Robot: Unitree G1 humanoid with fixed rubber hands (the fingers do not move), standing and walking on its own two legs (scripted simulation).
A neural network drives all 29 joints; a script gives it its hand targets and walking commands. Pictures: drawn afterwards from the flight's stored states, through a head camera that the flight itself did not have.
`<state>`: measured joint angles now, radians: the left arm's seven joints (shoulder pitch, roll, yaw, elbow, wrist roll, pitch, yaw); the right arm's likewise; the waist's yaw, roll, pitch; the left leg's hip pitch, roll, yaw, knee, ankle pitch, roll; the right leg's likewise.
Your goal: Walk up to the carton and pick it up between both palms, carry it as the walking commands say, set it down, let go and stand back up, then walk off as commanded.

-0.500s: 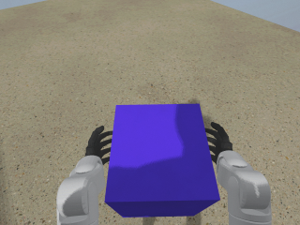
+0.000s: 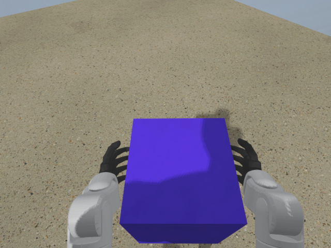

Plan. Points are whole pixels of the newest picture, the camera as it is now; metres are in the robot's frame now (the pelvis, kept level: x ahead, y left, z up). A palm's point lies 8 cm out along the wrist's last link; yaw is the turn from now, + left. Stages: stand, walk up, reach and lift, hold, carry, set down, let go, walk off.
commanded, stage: carry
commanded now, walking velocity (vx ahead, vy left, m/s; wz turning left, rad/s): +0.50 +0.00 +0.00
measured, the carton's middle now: (178, 185) +0.26 +0.00 +0.01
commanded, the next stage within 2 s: none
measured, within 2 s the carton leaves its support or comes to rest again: neither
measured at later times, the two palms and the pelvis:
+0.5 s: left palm (116, 80) +0.57 +0.18 +0.09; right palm (209, 78) +0.56 -0.11 +0.09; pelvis +0.31 +0.05 +0.01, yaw -2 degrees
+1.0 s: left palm (119, 58) +0.67 +0.18 +0.11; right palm (206, 56) +0.66 -0.11 +0.11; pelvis +0.42 +0.04 +0.01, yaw -1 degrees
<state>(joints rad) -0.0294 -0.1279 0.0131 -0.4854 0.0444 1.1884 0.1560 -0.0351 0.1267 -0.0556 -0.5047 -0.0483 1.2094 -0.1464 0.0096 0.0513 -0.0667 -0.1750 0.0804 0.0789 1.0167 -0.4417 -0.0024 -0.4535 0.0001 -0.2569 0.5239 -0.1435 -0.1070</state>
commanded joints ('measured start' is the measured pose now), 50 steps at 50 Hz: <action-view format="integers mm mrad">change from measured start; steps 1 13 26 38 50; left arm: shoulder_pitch -354 -322 -371 -362 -379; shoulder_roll -846 -806 -872 -798 -795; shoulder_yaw -601 -580 -621 -606 -552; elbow -154 -155 -165 -145 -68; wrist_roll -292 -292 -302 -278 -263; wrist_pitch -20 -36 -34 -10 7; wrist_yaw -126 -148 -137 -134 -118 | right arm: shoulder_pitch -373 -333 -343 -364 -385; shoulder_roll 806 814 879 758 767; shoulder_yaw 638 626 604 598 560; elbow -112 -115 -82 -81 -8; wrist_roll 279 260 285 247 253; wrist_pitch -27 -55 -54 -27 -16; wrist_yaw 131 111 136 134 119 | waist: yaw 8 8 -16 -13 -15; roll -81 -203 47 -78 -36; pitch -309 -165 -373 -249 -274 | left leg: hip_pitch -452 -342 285 59 51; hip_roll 28 -59 219 82 81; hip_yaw -136 92 -125 -21 -26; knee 290 -406 -616 -582 -500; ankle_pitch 84 390 1151 596 799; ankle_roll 23 -2 176 38 49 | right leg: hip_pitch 583 552 26 217 248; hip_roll -370 -222 -88 -175 -151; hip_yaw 553 83 257 208 175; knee -265 -263 331 -81 4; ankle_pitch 55 714 -340 193 284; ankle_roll -113 47 151 106 92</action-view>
